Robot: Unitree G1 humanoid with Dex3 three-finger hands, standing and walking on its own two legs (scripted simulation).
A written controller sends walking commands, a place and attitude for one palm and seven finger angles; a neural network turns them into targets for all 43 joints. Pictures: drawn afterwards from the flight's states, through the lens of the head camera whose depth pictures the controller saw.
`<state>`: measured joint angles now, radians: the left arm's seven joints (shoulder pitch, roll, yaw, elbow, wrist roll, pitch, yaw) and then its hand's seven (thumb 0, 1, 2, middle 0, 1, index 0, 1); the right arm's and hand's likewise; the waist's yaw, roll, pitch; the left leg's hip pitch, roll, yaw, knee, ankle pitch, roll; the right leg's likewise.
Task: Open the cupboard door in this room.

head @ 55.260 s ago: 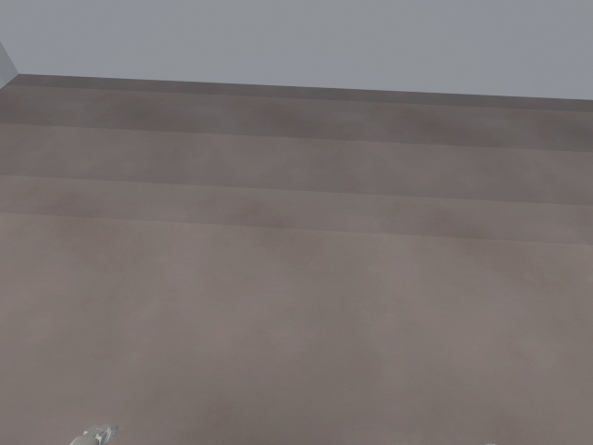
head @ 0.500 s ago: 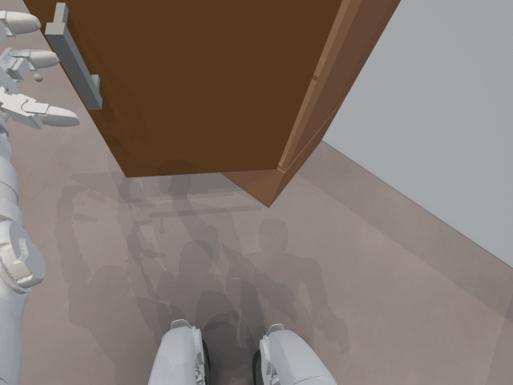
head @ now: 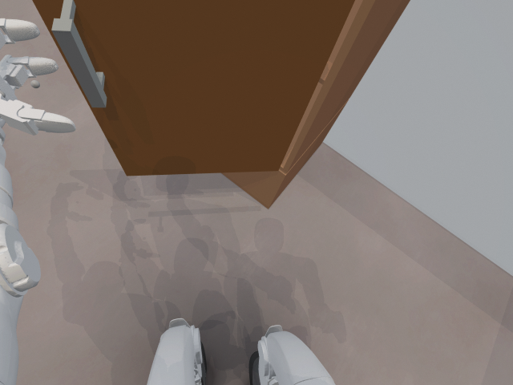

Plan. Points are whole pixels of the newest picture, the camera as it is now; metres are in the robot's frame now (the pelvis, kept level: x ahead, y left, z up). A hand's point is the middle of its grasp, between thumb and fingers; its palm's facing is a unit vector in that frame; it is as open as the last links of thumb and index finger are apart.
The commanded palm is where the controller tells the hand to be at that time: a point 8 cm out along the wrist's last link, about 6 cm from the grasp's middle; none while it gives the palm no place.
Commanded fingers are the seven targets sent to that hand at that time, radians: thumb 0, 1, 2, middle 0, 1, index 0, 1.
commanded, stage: move the hooked fingers beside the handle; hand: left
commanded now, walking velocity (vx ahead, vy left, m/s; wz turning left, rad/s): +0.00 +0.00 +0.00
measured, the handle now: (85, 58) +0.57 +0.21 +0.08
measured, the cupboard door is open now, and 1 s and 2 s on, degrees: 44 43 42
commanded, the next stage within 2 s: slide the fingers in behind the handle in 0.18 s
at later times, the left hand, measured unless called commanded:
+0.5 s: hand (46, 79) +0.53 +0.25 +0.08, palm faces +0.06 -1.00 +0.00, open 14.0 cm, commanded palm +0.51 +0.27 +0.07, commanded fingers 0.00 -0.50 0.30 -0.30 -1.20 -0.30 -1.20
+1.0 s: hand (56, 84) +0.52 +0.24 +0.08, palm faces +0.10 -0.99 +0.00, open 14.6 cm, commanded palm +0.51 +0.24 +0.07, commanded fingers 0.00 -0.50 0.30 -0.30 -1.20 -0.30 -1.20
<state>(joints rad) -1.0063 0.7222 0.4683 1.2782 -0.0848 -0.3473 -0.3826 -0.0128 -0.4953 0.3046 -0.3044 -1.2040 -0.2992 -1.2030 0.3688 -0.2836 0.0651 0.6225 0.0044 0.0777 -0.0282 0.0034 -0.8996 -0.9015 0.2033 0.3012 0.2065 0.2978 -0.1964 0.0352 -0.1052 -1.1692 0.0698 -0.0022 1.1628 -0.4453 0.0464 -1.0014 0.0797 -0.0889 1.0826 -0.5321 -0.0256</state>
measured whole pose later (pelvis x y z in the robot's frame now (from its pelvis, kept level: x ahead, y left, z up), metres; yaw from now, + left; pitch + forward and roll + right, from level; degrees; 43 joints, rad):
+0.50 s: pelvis +0.00 +0.01 +0.00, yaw +0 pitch +26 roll -6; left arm -1.02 0.67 0.44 1.24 -0.08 -0.36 -0.31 -0.01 -0.49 0.30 -0.30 -1.20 -0.28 -1.21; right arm 0.40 -0.27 0.06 0.64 -0.01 0.08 -0.01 0.00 -0.90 -0.90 0.20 0.30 0.21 0.30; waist -0.20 0.05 -0.10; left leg -1.18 0.06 0.00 1.16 -0.44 0.06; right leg -1.01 0.07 -0.09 1.08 -0.53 -0.01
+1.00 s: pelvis +0.00 +0.00 +0.00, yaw +2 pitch +25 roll -6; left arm -1.01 0.58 0.35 1.23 -0.11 -0.38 -0.22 -0.01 -0.50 0.30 -0.30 -1.20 -0.16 -1.18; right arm 0.38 -0.26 0.04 0.67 -0.02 0.07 0.01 0.00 -0.90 -0.90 0.20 0.30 0.21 0.30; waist -0.17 0.04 -0.12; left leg -1.16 0.04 -0.02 1.15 -0.44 0.05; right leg -0.98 0.06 -0.11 1.08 -0.54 -0.03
